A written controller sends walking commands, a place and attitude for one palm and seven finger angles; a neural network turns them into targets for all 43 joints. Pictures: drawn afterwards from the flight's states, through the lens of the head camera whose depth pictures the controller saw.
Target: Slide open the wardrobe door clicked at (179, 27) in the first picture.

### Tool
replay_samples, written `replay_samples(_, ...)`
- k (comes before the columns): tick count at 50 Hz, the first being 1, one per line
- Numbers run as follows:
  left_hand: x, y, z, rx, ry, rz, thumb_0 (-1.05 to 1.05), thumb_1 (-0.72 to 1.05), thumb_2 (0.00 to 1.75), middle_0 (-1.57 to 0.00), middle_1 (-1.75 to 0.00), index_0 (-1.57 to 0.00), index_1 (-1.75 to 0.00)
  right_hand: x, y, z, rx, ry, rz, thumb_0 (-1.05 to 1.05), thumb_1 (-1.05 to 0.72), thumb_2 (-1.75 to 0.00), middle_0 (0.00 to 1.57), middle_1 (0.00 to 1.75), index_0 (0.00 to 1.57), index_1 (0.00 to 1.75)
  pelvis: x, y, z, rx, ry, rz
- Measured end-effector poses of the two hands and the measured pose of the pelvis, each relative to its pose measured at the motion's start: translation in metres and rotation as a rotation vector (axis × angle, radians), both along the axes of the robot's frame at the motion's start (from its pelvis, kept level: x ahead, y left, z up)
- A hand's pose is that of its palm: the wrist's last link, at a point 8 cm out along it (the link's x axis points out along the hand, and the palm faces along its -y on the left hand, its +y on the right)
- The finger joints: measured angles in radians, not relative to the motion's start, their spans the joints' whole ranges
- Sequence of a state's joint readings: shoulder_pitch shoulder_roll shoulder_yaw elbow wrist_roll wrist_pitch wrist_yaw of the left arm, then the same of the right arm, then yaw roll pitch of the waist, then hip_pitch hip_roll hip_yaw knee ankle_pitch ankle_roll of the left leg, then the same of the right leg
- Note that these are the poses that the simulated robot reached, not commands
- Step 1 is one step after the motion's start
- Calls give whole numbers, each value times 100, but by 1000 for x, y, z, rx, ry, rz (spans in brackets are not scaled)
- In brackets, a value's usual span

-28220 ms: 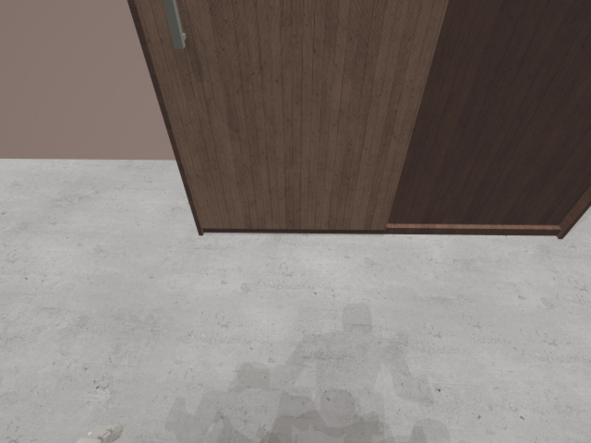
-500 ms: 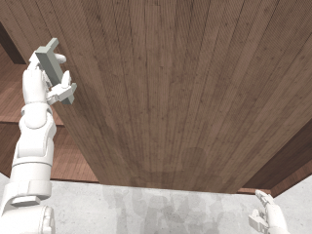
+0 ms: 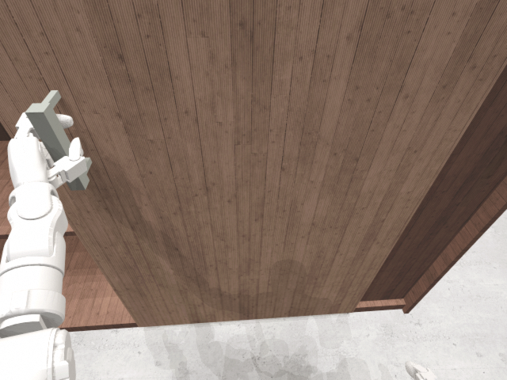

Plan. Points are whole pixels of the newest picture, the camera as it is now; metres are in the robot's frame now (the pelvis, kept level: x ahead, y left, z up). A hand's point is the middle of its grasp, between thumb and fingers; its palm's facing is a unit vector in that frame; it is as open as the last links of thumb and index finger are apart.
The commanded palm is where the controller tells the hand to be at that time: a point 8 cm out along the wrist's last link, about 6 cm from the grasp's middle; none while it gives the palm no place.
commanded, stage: stop walking and hold the door there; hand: left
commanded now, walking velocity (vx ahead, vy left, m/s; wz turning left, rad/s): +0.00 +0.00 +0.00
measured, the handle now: (66, 142) +0.44 +0.32 +0.17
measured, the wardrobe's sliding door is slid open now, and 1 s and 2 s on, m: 0.57 0.57 0.57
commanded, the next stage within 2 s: loosen the grip on the handle in 1.42 s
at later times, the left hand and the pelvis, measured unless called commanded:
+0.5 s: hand (75, 159) +0.39 +0.29 +0.17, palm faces +0.46 -0.87 -0.20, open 6.1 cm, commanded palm +0.36 +0.33 +0.15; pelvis -0.01 +0.01 +0.00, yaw +0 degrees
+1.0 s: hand (72, 162) +0.39 +0.29 +0.17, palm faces +0.29 -0.94 -0.18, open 6.1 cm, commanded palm +0.36 +0.33 +0.15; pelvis -0.05 +0.08 -0.01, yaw +1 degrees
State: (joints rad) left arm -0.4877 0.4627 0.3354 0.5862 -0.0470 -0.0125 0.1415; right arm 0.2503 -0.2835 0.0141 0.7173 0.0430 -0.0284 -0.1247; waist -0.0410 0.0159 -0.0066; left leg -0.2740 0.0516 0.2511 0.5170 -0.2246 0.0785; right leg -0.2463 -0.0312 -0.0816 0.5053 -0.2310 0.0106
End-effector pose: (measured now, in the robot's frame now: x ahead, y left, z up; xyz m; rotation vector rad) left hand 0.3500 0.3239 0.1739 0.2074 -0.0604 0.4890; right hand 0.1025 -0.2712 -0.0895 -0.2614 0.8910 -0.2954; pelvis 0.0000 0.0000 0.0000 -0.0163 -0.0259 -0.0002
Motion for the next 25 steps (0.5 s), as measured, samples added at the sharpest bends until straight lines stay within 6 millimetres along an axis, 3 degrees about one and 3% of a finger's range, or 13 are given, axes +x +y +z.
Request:
replay_samples(11, 0, -1, 1, -8, 15, 7, -4, 68, 76, -42, -139, -30, -138, -5, -5, 3, -8, -16, -3, 1, -90, -90, 20, 30, 20, 30, -2, -2, 2, 0, 3, -5)
replay_samples(20, 0, -1, 1, -3, 17, 6, -4, 67, 77, -43, -138, -31, -139, 9, -2, 1, 6, -29, 15, 1, -90, -90, 21, 30, 20, 30, -1, -3, 1, -5, 7, 0)
replay_samples(25, 0, 1, 2, 9, 21, -14, -5, 66, 77, -44, -138, -31, -139, 17, -1, 0, -3, -29, 16, 1, -90, -90, 21, 30, 20, 30, -8, 9, -2, -4, 3, 6)
